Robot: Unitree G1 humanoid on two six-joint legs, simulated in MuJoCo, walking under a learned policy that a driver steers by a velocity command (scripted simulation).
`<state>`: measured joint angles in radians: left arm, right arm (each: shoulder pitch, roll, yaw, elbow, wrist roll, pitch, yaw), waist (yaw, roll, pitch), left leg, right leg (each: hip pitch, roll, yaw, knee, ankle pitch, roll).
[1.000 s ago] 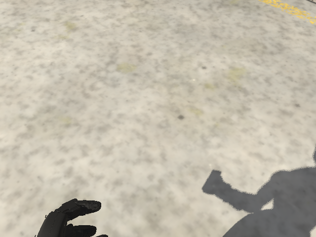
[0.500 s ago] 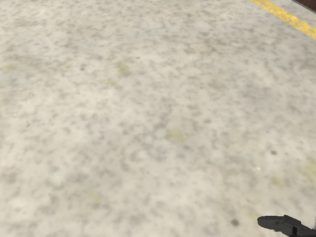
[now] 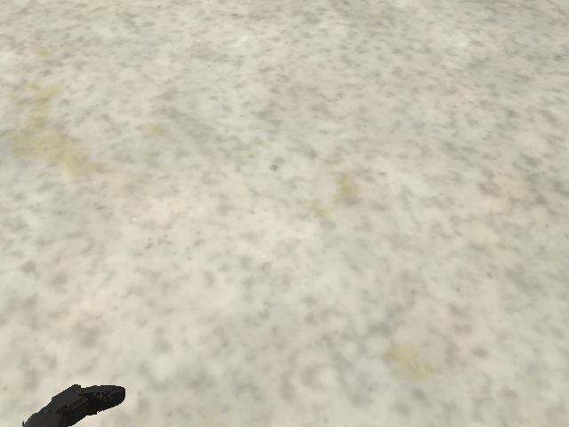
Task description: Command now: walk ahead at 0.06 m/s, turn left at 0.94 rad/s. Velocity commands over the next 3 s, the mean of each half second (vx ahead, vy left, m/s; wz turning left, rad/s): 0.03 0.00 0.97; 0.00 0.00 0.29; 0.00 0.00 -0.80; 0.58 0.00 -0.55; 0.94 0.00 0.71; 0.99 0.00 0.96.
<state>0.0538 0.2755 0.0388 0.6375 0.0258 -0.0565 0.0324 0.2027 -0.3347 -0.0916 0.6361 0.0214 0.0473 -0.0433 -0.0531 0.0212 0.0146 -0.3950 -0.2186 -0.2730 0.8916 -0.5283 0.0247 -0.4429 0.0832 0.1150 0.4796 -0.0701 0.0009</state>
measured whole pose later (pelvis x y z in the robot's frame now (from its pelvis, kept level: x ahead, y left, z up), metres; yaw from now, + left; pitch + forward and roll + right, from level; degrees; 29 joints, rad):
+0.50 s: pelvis +0.01 +0.03 +0.01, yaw +28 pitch +3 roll -2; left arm 0.10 0.32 0.11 0.68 0.01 0.00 0.03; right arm 0.22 -0.31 -0.09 0.61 0.00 0.04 0.00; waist 0.00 -0.05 0.05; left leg -0.37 -0.01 -0.04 0.61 -0.29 0.04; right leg -0.56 -0.05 0.00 1.05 -0.45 0.05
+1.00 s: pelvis +0.05 +0.04 +0.01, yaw +32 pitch +2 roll +1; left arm 0.20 0.28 0.07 0.66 -0.01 -0.01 0.00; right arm 0.11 -0.25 -0.05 0.63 -0.01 0.01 -0.03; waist 0.04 0.00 0.02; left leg -0.35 -0.10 -0.10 0.80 -0.52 -0.02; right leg -0.35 0.04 0.11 0.57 -0.25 -0.01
